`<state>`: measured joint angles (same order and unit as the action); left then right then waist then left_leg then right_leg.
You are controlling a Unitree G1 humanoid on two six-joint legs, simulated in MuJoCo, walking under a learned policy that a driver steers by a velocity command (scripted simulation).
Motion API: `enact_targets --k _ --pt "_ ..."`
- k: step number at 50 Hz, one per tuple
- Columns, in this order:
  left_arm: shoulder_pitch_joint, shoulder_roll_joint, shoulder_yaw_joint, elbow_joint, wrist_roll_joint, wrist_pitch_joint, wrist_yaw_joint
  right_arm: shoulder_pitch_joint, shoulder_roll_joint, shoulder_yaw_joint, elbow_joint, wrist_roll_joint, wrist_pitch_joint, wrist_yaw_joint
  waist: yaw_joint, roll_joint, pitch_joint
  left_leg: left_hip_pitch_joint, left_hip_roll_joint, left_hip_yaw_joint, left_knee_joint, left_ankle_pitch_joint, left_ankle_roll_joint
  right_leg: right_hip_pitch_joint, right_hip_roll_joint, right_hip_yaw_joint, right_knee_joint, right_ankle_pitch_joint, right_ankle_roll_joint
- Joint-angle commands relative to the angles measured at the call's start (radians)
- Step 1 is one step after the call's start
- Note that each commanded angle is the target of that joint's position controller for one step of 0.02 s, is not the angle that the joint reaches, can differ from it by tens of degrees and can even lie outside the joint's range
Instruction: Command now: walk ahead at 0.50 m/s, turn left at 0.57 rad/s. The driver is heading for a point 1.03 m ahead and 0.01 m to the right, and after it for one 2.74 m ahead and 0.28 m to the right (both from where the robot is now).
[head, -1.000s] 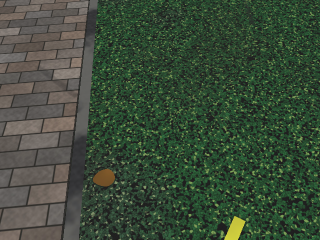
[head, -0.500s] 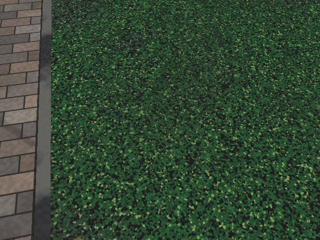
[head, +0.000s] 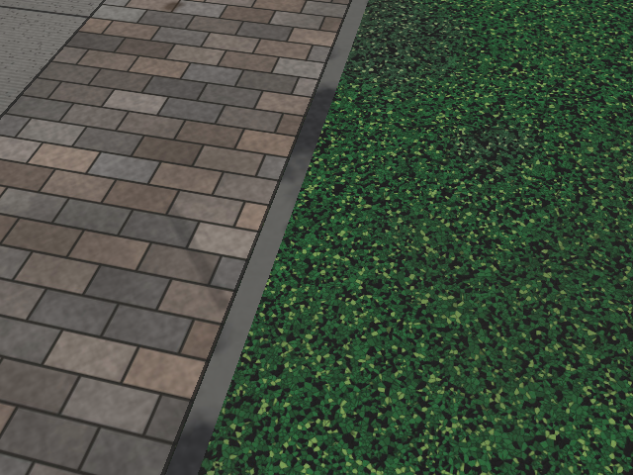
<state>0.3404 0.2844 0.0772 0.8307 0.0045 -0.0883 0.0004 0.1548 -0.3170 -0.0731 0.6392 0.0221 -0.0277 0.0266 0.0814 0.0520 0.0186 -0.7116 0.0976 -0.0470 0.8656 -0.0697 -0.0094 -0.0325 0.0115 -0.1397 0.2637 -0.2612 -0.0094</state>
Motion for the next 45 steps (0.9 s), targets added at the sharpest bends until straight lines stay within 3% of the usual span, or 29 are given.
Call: enact_targets --k 1,4,6,7,8,9,10,11,12,13,14,16,18,20,25,30,32,33,34,35,36,37,38,39,40,41,42,43,45 --pt "-0.066 0.168 0.034 -0.062 -0.011 -0.012 0.006 -0.097 -0.003 0.012 -0.096 0.001 -0.015 0.021 -0.009 -0.103 0.041 0.028 -0.003 0.037 -0.131 0.092 0.020 -0.017 -0.260 0.071 -0.097 0.347 -0.142" --pt "-0.036 0.198 0.042 -0.040 -0.026 0.004 0.006 -0.151 -0.021 0.007 -0.133 0.004 -0.013 0.036 -0.008 -0.111 0.058 0.045 -0.026 0.074 -0.207 0.015 0.059 0.068 -0.289 0.030 -0.050 0.453 -0.118" --pt "-0.035 0.231 0.052 -0.039 -0.032 0.017 0.012 -0.113 -0.057 -0.010 -0.140 -0.003 -0.007 0.038 -0.049 -0.143 0.010 0.159 -0.090 0.134 -0.225 -0.091 0.101 0.106 -0.289 -0.013 0.078 0.782 -0.097" --pt "-0.036 0.245 0.055 -0.039 -0.035 0.025 0.016 -0.024 -0.090 -0.030 -0.123 -0.004 -0.003 0.035 -0.106 -0.150 -0.047 0.287 -0.134 0.160 -0.246 -0.117 0.128 0.100 -0.278 -0.037 0.219 0.928 -0.083" --pt "-0.039 0.231 0.048 -0.044 -0.035 0.028 0.021 0.143 -0.140 -0.061 -0.081 -0.001 0.003 0.024 -0.197 -0.127 -0.132 0.536 -0.171 0.156 -0.300 -0.053 0.167 0.002 -0.247 -0.064 0.431 0.922 -0.053" --pt "-0.010 0.171 0.024 -0.065 -0.003 0.021 0.021 0.289 -0.225 -0.090 -0.052 0.004 0.015 0.000 -0.242 0.014 -0.229 0.850 -0.021 -0.081 -0.305 -0.023 0.231 -0.266 -0.198 -0.069 0.757 0.516 -0.009" --pt "0.070 0.053 -0.017 -0.125 0.019 -0.008 0.004 0.230 -0.309 -0.089 -0.074 0.004 0.002 0.002 -0.111 0.234 -0.344 1.108 0.213 -0.675 -0.444 -0.238 0.415 -0.663 0.008 0.077 1.069 -0.339 0.036" --pt "-0.056 0.157 0.001 -0.133 -0.017 -0.038 -0.009 0.268 -0.215 -0.065 -0.089 0.001 -0.010 0.008 -0.206 0.097 -0.392 1.114 0.226 -0.747 -0.544 -0.321 0.395 -0.755 -0.020 0.243 1.137 -0.312 0.020" --pt "-0.129 0.177 0.007 -0.161 -0.044 -0.050 -0.014 0.236 -0.176 -0.051 -0.075 -0.007 -0.022 0.010 -0.199 0.063 -0.242 1.003 0.198 -0.606 -0.558 -0.245 0.352 -0.812 -0.055 0.229 1.102 -0.216 0.004" --pt "-0.138 0.159 0.000 -0.157 -0.029 -0.056 -0.006 0.179 -0.156 -0.044 -0.077 -0.004 -0.027 0.009 -0.153 -0.027 -0.159 0.852 0.154 -0.495 -0.559 -0.140 0.325 -0.772 -0.094 0.225 1.020 -0.134 0.002" --pt "-0.132 0.160 0.005 -0.149 -0.006 -0.053 0.001 0.117 -0.134 -0.037 -0.087 -0.011 -0.028 0.006 -0.111 -0.039 -0.111 0.722 0.119 -0.413 -0.568 -0.029 0.307 -0.706 -0.120 0.224 0.941 -0.089 0.010" --pt "-0.067 0.151 0.005 -0.117 -0.005 -0.026 -0.003 0.058 -0.084 -0.018 -0.094 -0.029 -0.035 0.000 -0.057 -0.005 -0.101 0.591 0.096 -0.316 -0.611 0.112 0.299 -0.598 -0.155 0.215 0.881 -0.035 0.026" --pt "-0.058 0.120 -0.002 -0.101 -0.001 -0.003 -0.002 0.070 -0.087 -0.015 -0.064 -0.026 -0.048 -0.004 -0.053 -0.002 -0.084 0.528 0.087 -0.228 -0.642 0.213 0.302 -0.582 -0.157 0.190 0.826 0.019 0.051" --pt "-0.121 0.097 -0.012 -0.116 -0.002 0.007 0.000 0.097 -0.104 -0.017 -0.033 -0.027 -0.055 -0.011 -0.073 0.001 -0.044 0.514 0.076 -0.158 -0.672 0.231 0.285 -0.623 -0.164 0.186 0.732 0.134 0.063" --pt "-0.257 0.070 -0.027 -0.138 -0.020 -0.004 -0.023 0.137 -0.115 -0.014 0.021 -0.029 -0.062 -0.019 -0.139 0.001 0.017 0.551 0.053 -0.029 -0.717 0.116 0.213 -0.600 -0.127 0.160 0.438 0.440 0.031" --pt "-0.351 0.070 -0.029 -0.190 -0.030 -0.007 -0.055 0.192 -0.129 -0.024 0.083 -0.023 -0.050 -0.021 -0.176 -0.015 0.067 0.755 0.131 0.006 -0.683 0.165 0.202 -0.694 -0.086 0.169 0.317 0.354 -0.017" --pt "-0.351 0.072 -0.028 -0.207 -0.025 -0.008 -0.069 0.191 -0.137 -0.028 0.093 -0.017 -0.036 -0.028 -0.163 -0.005 0.055 0.827 0.152 0.025 -0.622 0.314 0.183 -0.694 -0.064 0.147 0.298 0.254 -0.044" --pt "-0.323 0.081 -0.023 -0.208 -0.022 -0.007 -0.072 0.175 -0.147 -0.031 0.089 -0.017 -0.030 -0.034 -0.142 0.011 0.028 0.841 0.148 0.044 -0.567 0.480 0.168 -0.641 -0.038 0.119 0.294 0.199 -0.061" --pt "-0.272 0.103 -0.012 -0.203 -0.018 -0.004 -0.071 0.164 -0.161 -0.035 0.084 -0.017 -0.023 -0.041 -0.113 0.035 -0.022 0.850 0.139 0.062 -0.484 0.680 0.153 -0.553 0.001 0.082 0.304 0.148 -0.079" --pt "-0.163 0.140 0.010 -0.182 -0.016 0.000 -0.066 0.148 -0.167 -0.034 0.077 -0.017 -0.012 -0.049 -0.048 0.036 -0.094 0.827 0.112 0.097 -0.326 0.828 0.129 -0.398 0.045 0.050 0.287 0.143 -0.105" --pt "-0.015 0.196 0.036 -0.155 -0.017 0.004 -0.054 0.145 -0.154 -0.027 0.066 -0.021 -0.011 -0.060 0.027 0.006 -0.182 0.681 0.079 0.130 -0.100 0.749 0.089 -0.139 0.022 0.118 0.271 0.214 -0.150" --pt "0.100 0.311 0.067 -0.153 -0.013 0.009 -0.042 0.242 -0.074 0.003 0.020 -0.038 -0.035 -0.054 0.011 -0.197 -0.332 0.264 -0.055 0.149 0.312 0.282 0.013 0.286 -0.237 0.568 0.278 0.166 -0.324" --pt "0.118 0.258 0.050 -0.148 -0.032 0.008 -0.042 0.232 -0.040 0.023 0.027 -0.048 -0.065 -0.037 0.013 -0.273 -0.438 0.036 -0.195 -0.009 0.501 -0.482 -0.010 0.452 -0.344 0.952 0.108 0.072 -0.409" --pt "0.102 0.199 0.032 -0.150 -0.029 0.012 -0.036 0.150 -0.109 0.006 0.003 -0.006 -0.091 -0.016 0.044 -0.200 -0.343 -0.074 -0.122 -0.091 0.544 -0.444 0.011 0.412 -0.317 0.848 0.075 -0.035 -0.351" --pt "0.046 0.179 0.027 -0.163 -0.024 0.015 -0.031 0.075 -0.112 0.011 -0.022 0.009 -0.106 -0.010 0.032 -0.125 -0.222 -0.094 -0.077 -0.070 0.484 -0.368 0.024 0.270 -0.283 0.726 0.059 -0.023 -0.314" --pt "-0.016 0.163 0.020 -0.175 -0.021 0.020 -0.029 0.038 -0.107 0.010 -0.032 -0.011 -0.111 -0.014 -0.007 -0.047 -0.122 -0.067 -0.042 -0.053 0.377 -0.317 0.024 0.107 -0.247 0.640 0.035 0.059 -0.292" --pt "-0.059 0.140 0.011 -0.190 -0.012 0.020 -0.026 0.040 -0.115 0.001 -0.032 -0.029 -0.105 -0.020 -0.045 -0.053 -0.080 0.001 -0.014 -0.049 0.303 -0.281 0.016 -0.008 -0.216 0.579 0.010 0.155 -0.283" --pt "-0.087 0.136 0.009 -0.205 -0.006 0.022 -0.024 0.061 -0.110 -0.001 -0.033 -0.034 -0.094 -0.021 -0.074 -0.083 -0.062 0.052 -0.008 -0.046 0.271 -0.268 0.003 -0.085 -0.193 0.557 -0.013 0.211 -0.287" --pt "-0.105 0.145 0.012 -0.205 -0.010 0.020 -0.016 0.098 -0.088 0.004 -0.022 -0.040 -0.075 -0.027 -0.100 -0.105 -0.051 0.092 -0.004 -0.024 0.196 -0.250 -0.030 -0.178 -0.170 0.496 -0.035 0.304 -0.298"
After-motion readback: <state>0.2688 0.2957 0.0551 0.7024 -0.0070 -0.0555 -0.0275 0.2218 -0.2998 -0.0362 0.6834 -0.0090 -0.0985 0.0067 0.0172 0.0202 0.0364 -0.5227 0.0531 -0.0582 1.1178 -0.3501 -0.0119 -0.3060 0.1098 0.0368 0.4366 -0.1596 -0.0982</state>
